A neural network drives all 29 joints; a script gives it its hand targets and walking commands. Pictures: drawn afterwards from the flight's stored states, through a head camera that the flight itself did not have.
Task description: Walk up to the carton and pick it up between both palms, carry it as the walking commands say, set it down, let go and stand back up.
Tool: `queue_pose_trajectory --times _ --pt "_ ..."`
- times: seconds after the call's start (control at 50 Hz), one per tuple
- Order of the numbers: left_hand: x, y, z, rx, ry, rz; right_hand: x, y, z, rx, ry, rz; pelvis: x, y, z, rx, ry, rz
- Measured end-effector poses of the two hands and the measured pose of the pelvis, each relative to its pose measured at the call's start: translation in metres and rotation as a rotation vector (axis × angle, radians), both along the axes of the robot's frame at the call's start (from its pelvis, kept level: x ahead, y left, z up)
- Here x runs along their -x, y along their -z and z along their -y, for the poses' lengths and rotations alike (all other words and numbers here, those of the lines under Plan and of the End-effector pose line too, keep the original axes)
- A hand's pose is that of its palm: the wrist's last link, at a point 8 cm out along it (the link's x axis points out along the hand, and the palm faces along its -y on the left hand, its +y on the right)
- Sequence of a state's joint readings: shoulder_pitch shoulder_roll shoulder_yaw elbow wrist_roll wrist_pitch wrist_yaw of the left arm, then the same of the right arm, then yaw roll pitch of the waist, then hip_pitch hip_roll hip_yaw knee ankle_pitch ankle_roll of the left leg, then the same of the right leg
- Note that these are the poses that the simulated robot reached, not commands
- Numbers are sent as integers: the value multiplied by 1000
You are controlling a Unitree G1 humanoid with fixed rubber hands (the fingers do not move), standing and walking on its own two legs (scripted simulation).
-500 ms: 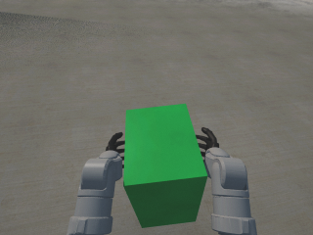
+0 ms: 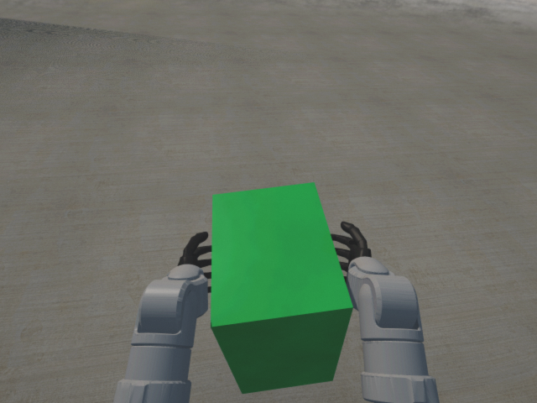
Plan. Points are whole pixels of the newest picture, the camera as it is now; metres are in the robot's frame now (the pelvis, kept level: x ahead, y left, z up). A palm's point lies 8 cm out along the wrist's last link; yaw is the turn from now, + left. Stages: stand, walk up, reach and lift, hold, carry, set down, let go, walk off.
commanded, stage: carry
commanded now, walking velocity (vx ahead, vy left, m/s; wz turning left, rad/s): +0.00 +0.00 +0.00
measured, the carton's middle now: (276, 293) +0.30 +0.00 +0.03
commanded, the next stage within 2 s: hold in 0.62 s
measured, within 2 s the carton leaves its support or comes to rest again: neither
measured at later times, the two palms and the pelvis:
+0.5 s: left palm (198, 281) +0.28 +0.11 +0.07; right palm (365, 277) +0.29 -0.13 +0.09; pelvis +0.00 -0.01 +0.00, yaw +0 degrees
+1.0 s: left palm (201, 289) +0.28 +0.11 +0.05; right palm (364, 292) +0.28 -0.13 +0.06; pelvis -0.02 +0.00 +0.00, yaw +0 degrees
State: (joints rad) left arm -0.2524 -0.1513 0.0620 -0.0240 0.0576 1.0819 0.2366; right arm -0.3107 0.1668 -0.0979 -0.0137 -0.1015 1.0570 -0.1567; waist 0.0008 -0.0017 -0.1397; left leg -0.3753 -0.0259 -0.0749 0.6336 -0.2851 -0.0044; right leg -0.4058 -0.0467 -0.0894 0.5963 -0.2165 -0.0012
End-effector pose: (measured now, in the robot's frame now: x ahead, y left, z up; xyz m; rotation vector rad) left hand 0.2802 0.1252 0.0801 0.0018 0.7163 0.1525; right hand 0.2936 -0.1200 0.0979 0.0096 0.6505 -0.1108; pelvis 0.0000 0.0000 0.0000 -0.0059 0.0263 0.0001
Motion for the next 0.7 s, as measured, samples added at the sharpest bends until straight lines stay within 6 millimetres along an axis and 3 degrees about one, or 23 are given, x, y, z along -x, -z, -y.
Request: queue_pose_trajectory --times 0.18,0.34,0.46,0.64,0.7 --pt "0 5 6 -11 5 -18 2 10 7 -4 3 -18 2 -1 5 -7 0 -3" --pt "-4 2 13 -21 28 -1 1 7 13 -6 17 0 1 -1 7 -9 0 -6" --pt "-3 9 11 -19 21 -14 3 16 12 -4 11 -16 3 -1 7 -9 0 -3" --pt "-1 5 9 -19 26 4 5 10 9 1 14 2 5 0 4 -5 -1 3" --pt "-6 23 7 -35 32 -28 -1 31 6 4 3 -38 8 -3 4 -6 0 46"
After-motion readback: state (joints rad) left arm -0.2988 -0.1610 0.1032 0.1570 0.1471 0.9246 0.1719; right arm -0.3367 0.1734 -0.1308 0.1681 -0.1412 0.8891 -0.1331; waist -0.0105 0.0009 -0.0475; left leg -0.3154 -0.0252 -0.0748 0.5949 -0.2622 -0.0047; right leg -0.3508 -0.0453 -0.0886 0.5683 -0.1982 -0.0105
